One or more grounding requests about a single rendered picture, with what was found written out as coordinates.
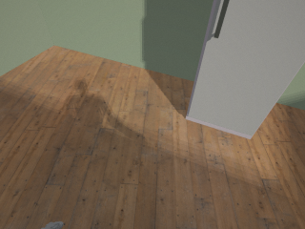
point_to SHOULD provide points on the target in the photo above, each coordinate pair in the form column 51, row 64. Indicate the fridge door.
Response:
column 244, row 71

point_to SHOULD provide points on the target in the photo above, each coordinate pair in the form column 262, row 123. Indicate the handle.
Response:
column 221, row 18

